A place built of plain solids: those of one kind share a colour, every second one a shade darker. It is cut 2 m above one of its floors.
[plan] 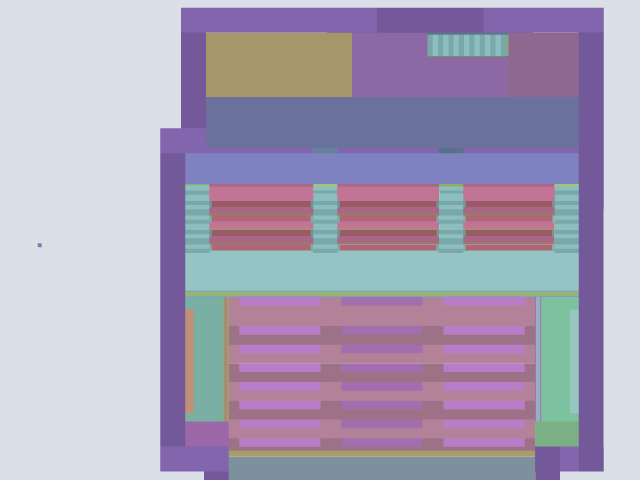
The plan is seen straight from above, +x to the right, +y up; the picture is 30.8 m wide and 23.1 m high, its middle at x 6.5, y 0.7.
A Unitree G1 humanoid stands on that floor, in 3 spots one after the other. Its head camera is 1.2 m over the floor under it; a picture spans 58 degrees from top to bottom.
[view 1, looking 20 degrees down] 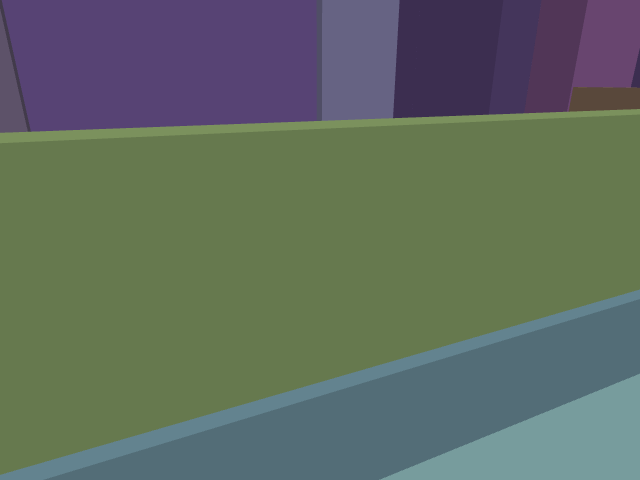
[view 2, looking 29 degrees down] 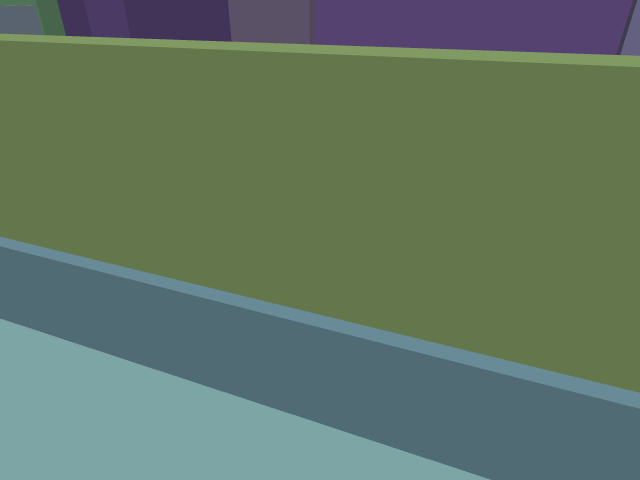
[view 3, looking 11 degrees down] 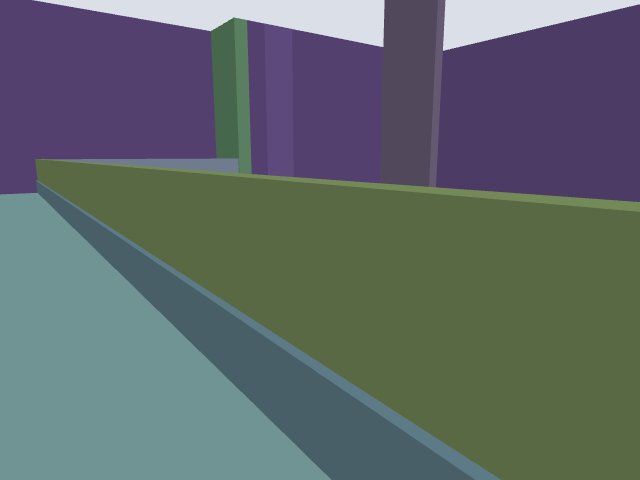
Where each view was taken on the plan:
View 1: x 11.54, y -0.86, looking -114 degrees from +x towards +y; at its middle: rail_front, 1.08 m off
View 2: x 8.03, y -0.86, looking -69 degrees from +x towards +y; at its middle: rail_front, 1.13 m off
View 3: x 1.87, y -0.86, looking -36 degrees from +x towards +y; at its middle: rail_front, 1.61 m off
